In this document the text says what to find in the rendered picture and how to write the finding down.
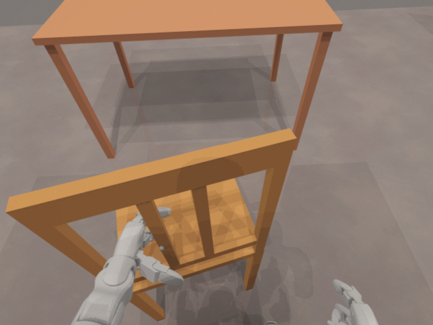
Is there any right robot hand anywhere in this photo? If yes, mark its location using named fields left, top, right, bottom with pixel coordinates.
left=327, top=279, right=378, bottom=325

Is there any left robot hand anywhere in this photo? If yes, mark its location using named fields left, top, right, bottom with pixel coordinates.
left=113, top=207, right=184, bottom=286

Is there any chair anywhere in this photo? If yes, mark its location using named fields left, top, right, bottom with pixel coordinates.
left=6, top=128, right=297, bottom=321

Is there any robot left forearm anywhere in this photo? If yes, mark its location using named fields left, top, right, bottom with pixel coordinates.
left=71, top=255, right=137, bottom=325

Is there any table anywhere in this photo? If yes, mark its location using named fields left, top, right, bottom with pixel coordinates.
left=32, top=0, right=343, bottom=158

